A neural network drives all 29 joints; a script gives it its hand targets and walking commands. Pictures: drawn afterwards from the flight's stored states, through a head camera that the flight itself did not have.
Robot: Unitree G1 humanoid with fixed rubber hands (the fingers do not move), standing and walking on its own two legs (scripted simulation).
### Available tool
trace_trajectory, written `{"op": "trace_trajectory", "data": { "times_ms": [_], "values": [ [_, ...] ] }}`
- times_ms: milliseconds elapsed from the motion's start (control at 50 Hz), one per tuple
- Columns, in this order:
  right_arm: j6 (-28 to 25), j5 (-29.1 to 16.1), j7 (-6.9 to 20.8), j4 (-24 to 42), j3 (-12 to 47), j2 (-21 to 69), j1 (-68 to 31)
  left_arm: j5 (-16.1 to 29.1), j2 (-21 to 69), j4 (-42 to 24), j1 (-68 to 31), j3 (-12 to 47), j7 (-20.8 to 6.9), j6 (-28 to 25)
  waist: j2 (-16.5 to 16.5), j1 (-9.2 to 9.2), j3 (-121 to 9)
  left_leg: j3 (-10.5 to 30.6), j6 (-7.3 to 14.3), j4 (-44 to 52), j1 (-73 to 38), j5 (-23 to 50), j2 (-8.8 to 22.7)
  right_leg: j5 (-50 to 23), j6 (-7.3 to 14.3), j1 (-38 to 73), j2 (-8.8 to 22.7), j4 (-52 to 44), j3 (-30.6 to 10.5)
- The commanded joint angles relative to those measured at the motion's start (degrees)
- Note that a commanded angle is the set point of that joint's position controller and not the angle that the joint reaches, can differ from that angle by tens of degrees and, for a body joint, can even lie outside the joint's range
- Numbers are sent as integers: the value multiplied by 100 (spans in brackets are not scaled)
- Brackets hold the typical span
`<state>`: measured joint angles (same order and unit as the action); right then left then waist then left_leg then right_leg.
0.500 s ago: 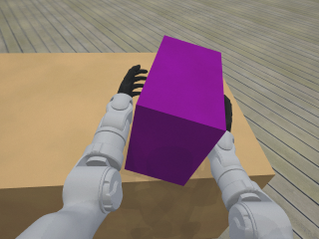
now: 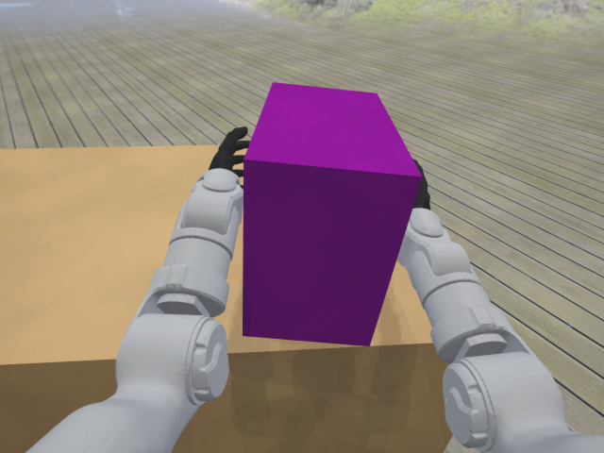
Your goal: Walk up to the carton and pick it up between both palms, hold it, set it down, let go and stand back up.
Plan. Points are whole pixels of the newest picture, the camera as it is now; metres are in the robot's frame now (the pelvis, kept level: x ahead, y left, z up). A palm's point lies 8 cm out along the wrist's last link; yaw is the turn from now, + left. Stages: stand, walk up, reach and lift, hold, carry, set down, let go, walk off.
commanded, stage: reach and lift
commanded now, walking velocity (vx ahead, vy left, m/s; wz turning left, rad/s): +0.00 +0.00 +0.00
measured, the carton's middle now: (316, 201) +0.41 -0.04 +0.18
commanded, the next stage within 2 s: hold in 1.22 s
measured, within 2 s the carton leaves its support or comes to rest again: neither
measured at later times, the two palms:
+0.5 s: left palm (209, 176) +0.40 +0.10 +0.24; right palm (407, 179) +0.38 -0.15 +0.23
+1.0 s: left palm (203, 167) +0.40 +0.11 +0.25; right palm (405, 163) +0.38 -0.15 +0.25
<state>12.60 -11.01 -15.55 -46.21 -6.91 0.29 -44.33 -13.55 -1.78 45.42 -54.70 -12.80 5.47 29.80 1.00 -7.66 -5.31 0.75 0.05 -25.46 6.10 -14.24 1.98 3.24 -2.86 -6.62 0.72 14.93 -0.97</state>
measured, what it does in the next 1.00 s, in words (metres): stands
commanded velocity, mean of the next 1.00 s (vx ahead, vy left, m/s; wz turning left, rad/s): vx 0.00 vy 0.00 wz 0.00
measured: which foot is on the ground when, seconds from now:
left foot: down 0.00-1.00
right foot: down 0.00-1.00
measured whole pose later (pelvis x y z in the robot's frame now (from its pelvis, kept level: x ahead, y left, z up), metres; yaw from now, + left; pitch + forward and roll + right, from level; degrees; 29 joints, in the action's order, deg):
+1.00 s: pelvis +0.00 -0.01 +0.00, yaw +2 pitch -5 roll -2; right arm 26.3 -19.9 -14.9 -48.4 0.0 -7.3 -56.5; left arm -12.4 -2.2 40.3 -57.9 -12.8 8.0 42.0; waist 1.0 -6.6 -6.3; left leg 3.3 -0.8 -25.5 6.7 -14.0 2.0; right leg 4.3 -2.1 -6.6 0.7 15.7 1.4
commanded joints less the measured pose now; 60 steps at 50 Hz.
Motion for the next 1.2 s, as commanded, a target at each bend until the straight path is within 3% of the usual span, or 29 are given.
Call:
{"op": "trace_trajectory", "data": {
  "times_ms": [0, 160, 320, 540, 680, 760, 980, 1180],
  "values": [
    [-364, -193, 954, 2136, 1798, 3537, -7566, 457, 4691, -1076, -4719, 1669, -862, -68, -294, 480, -2219, 38, -60, 666, -323, 1110, -282, 47, 263, 1198, -583, 170, 451],
    [10, -338, 1105, 1469, 1621, 3810, -7630, 511, 4474, -938, -5340, 1358, -711, -114, -296, 578, -2011, 95, 135, 951, 431, 249, -319, 353, 231, 1379, -524, 253, 402],
    [211, -542, 1121, 1418, 1662, 3952, -7979, 696, 4540, -952, -5662, 1378, -591, -78, -373, 525, -2196, 181, 192, 971, 739, 199, -345, 287, 190, 1469, -556, 302, 371],
    [505, -1034, 1004, 1707, 2000, 4122, -8097, 1030, 4754, -1565, -5798, 1682, -453, 54, -475, 424, -2807, 253, -3, 579, 413, 1136, -461, -273, 176, 1454, -592, 278, 307],
    [706, -1540, 893, 2476, 2378, 4173, -8141, 1347, 5005, -2425, -5835, 2087, -316, 186, -598, 402, -3418, 331, -200, 194, 12, 2103, -511, -876, 175, 1487, -673, 332, 251],
    [827, -1754, 831, 2941, 2486, 4136, -8218, 1503, 5174, -2594, -5725, 2281, -265, 328, -640, 359, -3612, 369, -293, 52, -54, 2330, -516, -1032, 182, 1434, -720, 348, 217],
    [1219, -1826, 872, 2421, 2205, 3997, -8320, 1399, 4946, -2316, -5935, 1871, -344, 602, -671, 481, -3054, 326, -257, 347, 530, 1375, -451, -316, 212, 1293, -718, 323, 166],
    [1410, -1909, 954, 2004, 2136, 3980, -8320, 1379, 4702, -2398, -6255, 1663, -328, 644, -745, 611, -3056, 311, -210, 458, 775, 1209, -412, -212, 199, 1408, -732, 402, 156]
  ]
}}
